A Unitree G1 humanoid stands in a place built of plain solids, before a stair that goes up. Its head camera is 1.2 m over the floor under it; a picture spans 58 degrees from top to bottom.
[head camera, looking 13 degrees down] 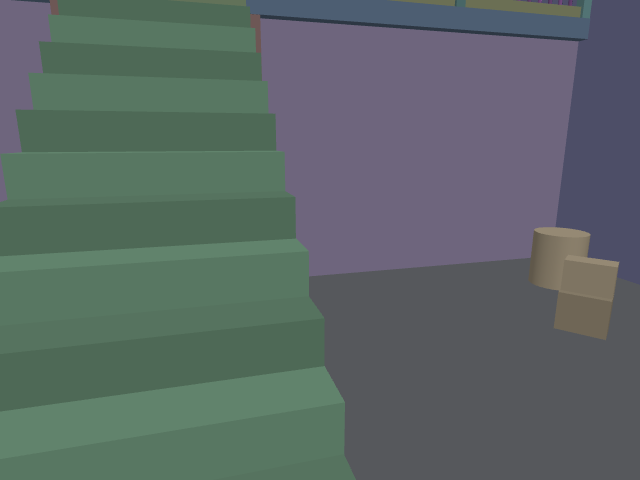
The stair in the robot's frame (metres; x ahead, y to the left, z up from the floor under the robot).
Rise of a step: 0.19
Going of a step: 0.24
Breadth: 1.20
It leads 15 degrees to the left of straight ahead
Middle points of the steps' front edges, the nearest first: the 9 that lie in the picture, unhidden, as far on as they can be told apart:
1.08 0.50 0.38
1.30 0.56 0.57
1.53 0.62 0.76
1.76 0.69 0.96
1.99 0.75 1.15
2.21 0.81 1.34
2.44 0.87 1.53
2.67 0.94 1.72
2.90 1.00 1.91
